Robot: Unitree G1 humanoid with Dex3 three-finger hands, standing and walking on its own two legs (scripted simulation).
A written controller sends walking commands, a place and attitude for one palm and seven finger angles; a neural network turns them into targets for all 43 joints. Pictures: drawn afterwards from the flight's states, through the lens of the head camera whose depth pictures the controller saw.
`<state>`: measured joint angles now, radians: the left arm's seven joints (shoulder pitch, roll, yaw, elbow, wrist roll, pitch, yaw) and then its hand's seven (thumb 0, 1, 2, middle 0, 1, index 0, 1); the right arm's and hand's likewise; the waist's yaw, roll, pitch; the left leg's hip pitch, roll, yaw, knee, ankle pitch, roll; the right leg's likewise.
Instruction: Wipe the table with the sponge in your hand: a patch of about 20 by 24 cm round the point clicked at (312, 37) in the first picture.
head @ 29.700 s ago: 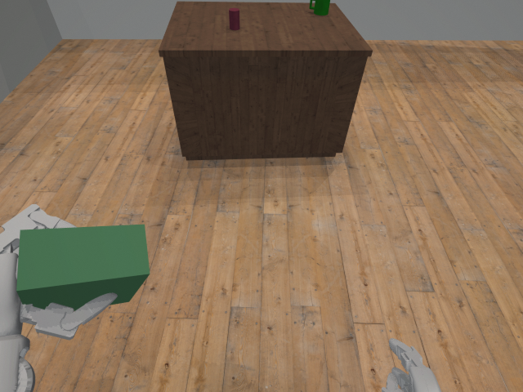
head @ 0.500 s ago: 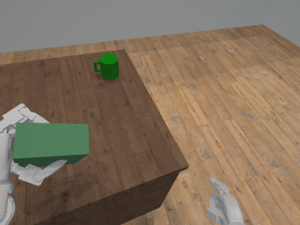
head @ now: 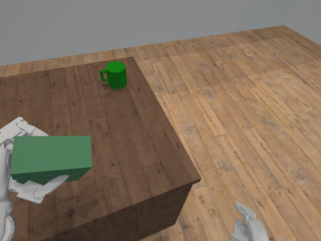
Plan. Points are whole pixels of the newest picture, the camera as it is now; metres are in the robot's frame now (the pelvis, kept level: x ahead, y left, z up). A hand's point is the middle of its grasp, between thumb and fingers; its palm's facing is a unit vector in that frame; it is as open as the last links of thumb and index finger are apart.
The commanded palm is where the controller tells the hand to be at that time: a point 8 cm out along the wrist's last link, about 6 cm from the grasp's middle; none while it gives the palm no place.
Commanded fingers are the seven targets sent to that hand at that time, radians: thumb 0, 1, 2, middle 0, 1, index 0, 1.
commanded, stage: shuffle to correct the standing spot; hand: left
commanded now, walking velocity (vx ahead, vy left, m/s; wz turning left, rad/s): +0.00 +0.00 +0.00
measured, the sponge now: (62, 161) +0.23 +0.21 +0.13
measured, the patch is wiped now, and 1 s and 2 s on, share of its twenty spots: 0.00 0.00 0.00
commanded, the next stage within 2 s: none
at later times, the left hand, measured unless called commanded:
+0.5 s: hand (59, 155) +0.23 +0.21 +0.16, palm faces +0.33 -0.87 -0.37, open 9.8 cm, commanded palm +0.17 +0.25 +0.17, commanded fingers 0.00 0.10 1.30 -1.20 -1.60 -1.20 -1.60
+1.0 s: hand (88, 160) +0.23 +0.16 +0.16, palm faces +0.31 -0.87 -0.38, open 9.8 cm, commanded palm +0.17 +0.20 +0.17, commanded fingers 0.00 0.10 1.30 -1.20 -1.60 -1.20 -1.60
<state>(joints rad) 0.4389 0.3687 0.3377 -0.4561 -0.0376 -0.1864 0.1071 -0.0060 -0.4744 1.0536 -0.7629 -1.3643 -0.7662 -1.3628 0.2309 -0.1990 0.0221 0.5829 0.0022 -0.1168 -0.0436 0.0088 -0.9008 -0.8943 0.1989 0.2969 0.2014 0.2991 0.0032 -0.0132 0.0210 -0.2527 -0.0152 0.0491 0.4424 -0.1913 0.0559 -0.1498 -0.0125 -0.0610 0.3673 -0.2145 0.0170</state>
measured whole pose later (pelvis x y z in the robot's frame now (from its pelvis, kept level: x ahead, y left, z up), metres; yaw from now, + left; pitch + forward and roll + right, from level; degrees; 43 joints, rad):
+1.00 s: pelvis +0.01 -0.08 -0.01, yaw +0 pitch +1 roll -1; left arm 0.48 0.39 0.35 -0.51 -0.11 -0.12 0.08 -0.01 -0.47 1.06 -0.76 -1.36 -0.77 -1.36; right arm 0.23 -0.22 -0.02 0.58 0.02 -0.06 -0.05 0.01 -0.90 -0.89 0.20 0.30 0.20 0.30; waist -0.01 0.00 0.00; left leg -0.31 0.09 0.00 0.56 -0.26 -0.04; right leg -0.21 0.09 -0.10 0.49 -0.30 -0.10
